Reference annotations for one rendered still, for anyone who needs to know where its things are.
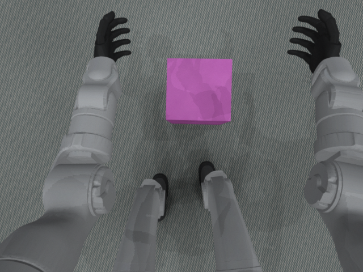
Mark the left robot forearm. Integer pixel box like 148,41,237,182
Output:
43,57,122,208

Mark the robot left upper arm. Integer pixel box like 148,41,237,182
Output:
0,164,116,272

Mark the left robot foot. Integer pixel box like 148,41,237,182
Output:
153,173,168,222

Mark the right robot forearm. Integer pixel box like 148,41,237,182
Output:
311,57,363,166

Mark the robot foot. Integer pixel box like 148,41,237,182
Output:
153,173,168,222
199,161,215,188

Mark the left robot hand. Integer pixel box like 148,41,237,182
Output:
94,11,131,62

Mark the right robot hand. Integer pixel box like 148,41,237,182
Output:
287,9,341,73

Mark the carton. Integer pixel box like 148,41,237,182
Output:
166,58,233,125

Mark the right robot foot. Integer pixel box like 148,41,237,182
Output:
199,161,215,188

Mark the robot right upper arm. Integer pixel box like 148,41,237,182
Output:
304,160,363,272

